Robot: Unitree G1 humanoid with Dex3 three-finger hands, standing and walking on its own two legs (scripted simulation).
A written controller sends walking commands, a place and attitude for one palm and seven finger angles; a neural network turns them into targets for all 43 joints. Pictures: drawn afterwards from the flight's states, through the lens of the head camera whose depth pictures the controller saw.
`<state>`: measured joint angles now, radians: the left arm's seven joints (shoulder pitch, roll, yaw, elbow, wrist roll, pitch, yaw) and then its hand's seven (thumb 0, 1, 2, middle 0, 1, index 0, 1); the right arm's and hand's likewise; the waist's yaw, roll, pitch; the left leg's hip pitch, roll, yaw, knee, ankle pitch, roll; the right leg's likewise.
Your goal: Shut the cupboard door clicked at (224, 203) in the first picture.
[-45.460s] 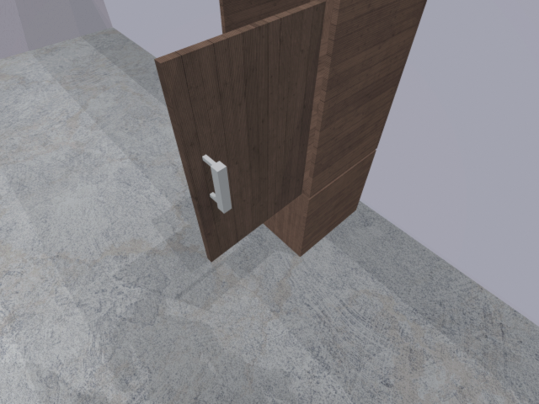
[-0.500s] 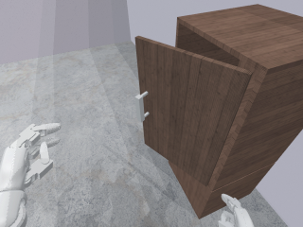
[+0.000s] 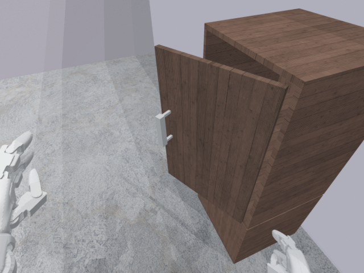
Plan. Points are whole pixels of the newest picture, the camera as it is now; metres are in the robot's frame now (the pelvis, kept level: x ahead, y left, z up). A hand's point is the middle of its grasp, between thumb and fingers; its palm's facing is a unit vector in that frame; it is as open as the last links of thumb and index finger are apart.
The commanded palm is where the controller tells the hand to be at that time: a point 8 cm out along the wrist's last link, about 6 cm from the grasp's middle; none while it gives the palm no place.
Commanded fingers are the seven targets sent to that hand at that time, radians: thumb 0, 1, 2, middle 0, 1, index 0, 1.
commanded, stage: step back with the hand held close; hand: left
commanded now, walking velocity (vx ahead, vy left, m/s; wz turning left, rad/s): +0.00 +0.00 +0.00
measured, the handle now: (165, 128) +0.60 +0.14 -0.03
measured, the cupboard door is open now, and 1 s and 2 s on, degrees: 27 27 27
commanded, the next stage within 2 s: stop stepping back and stand still in 1.54 s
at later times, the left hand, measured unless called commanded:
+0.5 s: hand (40, 190) +0.20 +0.28 +0.15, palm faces +0.33 -0.80 -0.49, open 7.4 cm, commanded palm +0.14 +0.32 +0.17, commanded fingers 0.00 0.90 0.90 -0.20 -0.30 -0.20 -0.30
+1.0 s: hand out of the picture +0.12 +0.30 +0.16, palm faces +0.40 -0.80 -0.45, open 7.4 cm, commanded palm +0.05 +0.34 +0.17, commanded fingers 0.00 0.90 0.90 -0.20 -0.30 -0.20 -0.30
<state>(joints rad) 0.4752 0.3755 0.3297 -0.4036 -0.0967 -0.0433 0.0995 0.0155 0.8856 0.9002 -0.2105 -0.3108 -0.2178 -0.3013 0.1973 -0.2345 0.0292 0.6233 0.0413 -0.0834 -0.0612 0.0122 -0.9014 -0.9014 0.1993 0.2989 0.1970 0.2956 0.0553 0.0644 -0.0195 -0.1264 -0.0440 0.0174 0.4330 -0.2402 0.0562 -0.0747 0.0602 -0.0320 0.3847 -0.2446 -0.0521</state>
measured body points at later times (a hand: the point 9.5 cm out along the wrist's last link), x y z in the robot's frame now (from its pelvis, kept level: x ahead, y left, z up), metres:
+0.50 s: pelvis -0.01 +0.02 -0.01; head -0.01 +0.02 +0.44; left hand +0.18 +0.32 +0.18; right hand +0.17 -0.24 -0.08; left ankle +0.00 +0.08 -0.74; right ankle -0.02 -0.09 -0.74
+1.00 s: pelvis -0.09 +0.04 -0.02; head -0.06 +0.06 +0.43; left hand +0.09 +0.34 +0.18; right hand +0.08 -0.20 -0.09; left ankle +0.00 +0.08 -0.74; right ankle -0.09 -0.10 -0.74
